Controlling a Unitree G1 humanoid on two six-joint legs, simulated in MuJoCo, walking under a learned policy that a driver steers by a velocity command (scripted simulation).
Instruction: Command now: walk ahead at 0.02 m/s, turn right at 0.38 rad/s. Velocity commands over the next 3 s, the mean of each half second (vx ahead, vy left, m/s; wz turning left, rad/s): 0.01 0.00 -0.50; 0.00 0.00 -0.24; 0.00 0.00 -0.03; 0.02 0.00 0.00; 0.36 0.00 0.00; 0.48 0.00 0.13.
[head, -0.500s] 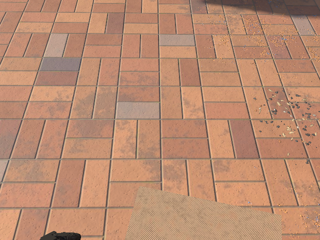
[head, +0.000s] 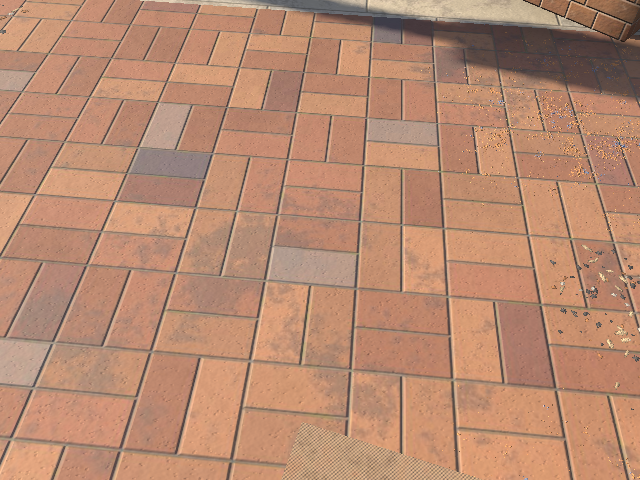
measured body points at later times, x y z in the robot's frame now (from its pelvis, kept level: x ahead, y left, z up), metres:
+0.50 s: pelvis -0.02 -0.04 +0.01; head +0.01 -0.07 +0.45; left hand +0.16 +0.20 -0.09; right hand +0.02 -0.34 -0.12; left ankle +0.03 +0.10 -0.67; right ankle -0.03 -0.11 -0.74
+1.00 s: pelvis -0.01 -0.01 +0.00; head +0.01 +0.00 +0.45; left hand +0.18 +0.20 -0.13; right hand +0.00 -0.29 -0.11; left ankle +0.04 +0.07 -0.74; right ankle -0.09 -0.11 -0.73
